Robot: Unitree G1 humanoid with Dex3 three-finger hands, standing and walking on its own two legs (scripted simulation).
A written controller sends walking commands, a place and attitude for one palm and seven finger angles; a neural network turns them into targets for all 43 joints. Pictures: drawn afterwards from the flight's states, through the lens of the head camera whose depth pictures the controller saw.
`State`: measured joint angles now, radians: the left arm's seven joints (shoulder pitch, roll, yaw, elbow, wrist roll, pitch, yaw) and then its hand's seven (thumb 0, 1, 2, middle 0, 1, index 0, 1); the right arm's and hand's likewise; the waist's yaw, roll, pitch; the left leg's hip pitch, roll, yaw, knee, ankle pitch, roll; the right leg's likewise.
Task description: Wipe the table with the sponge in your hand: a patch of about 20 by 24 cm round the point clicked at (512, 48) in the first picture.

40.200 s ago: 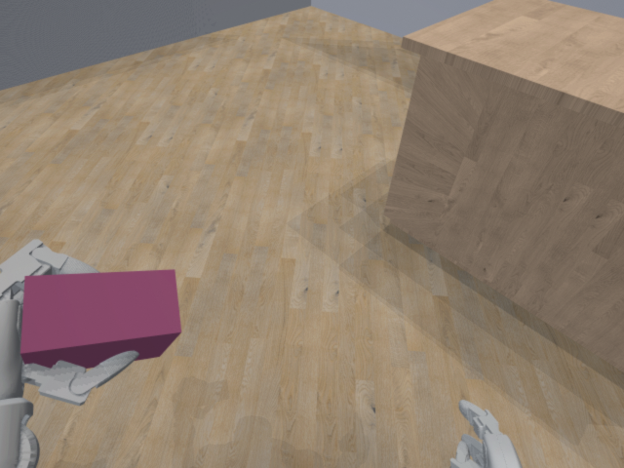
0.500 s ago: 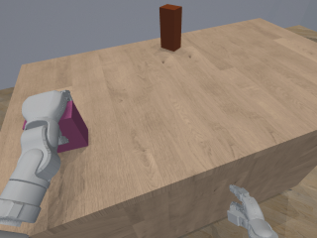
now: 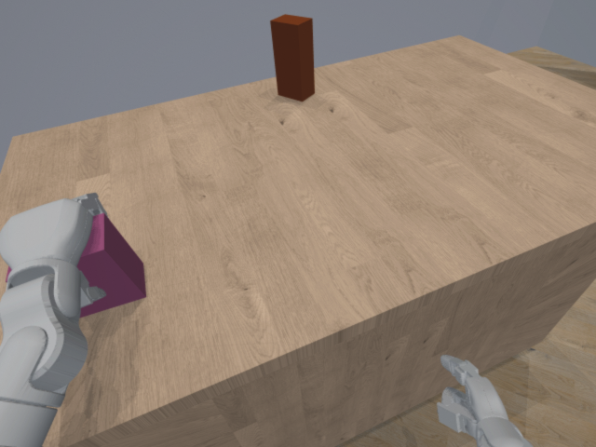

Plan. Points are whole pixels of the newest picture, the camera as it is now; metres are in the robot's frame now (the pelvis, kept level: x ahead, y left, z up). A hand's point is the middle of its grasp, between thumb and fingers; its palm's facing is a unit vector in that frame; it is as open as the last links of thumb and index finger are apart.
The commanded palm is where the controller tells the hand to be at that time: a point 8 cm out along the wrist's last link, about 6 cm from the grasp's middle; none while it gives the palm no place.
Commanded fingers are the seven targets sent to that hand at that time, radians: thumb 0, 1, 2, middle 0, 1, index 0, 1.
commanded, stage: wipe back along the first lane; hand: left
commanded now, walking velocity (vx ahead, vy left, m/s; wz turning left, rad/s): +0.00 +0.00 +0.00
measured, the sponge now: (92, 278) +0.27 +0.32 +0.11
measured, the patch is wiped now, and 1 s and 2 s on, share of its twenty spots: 0.90 0.90 0.90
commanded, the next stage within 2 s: lift the sponge slowly off the table in 0.60 s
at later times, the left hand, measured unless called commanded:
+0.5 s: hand (73, 285) +0.23 +0.30 +0.15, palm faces +0.24 -0.10 -0.96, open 10.1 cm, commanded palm +0.18 +0.27 +0.17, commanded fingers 0.00 0.10 1.30 -1.20 -1.60 -1.20 -1.60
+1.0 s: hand (72, 296) +0.21 +0.28 +0.16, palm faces +0.31 -0.18 -0.93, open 10.1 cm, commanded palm +0.16 +0.27 +0.20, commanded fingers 0.00 0.10 1.30 -1.20 -1.60 -1.20 -1.60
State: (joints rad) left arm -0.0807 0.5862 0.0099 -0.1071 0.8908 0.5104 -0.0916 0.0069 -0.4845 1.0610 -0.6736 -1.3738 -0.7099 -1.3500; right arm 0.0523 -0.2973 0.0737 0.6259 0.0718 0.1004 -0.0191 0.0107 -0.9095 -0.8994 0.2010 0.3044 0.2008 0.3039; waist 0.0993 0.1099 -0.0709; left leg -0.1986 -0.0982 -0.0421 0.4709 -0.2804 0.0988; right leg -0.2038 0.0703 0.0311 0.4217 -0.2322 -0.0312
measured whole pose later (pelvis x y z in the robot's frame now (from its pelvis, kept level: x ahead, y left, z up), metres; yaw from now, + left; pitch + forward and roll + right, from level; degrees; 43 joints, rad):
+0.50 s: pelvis +0.00 +0.00 +0.00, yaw +0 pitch +0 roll -2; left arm 0.12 0.54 0.03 -0.38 0.85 0.57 -0.04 0.01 -0.47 1.06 -0.66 -1.39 -0.70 -1.36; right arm 0.01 -0.27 0.09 0.58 0.08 0.12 -0.03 0.01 -0.91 -0.90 0.20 0.30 0.20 0.30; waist 0.12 0.10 -0.08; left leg -0.21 -0.09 -0.03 0.52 -0.31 0.09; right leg -0.21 0.08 0.03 0.47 -0.26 -0.04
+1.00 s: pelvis +0.00 +0.00 +0.00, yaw -1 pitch -1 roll -2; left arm 0.20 0.51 0.03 -0.52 0.81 0.62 -0.01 0.01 -0.47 1.06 -0.66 -1.39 -0.70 -1.36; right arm 0.03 -0.26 0.10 0.59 0.07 0.11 -0.04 0.01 -0.91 -0.90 0.20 0.30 0.20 0.30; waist 0.14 0.10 -0.07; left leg -0.18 -0.09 -0.03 0.52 -0.31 0.10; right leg -0.19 0.08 0.04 0.48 -0.26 -0.04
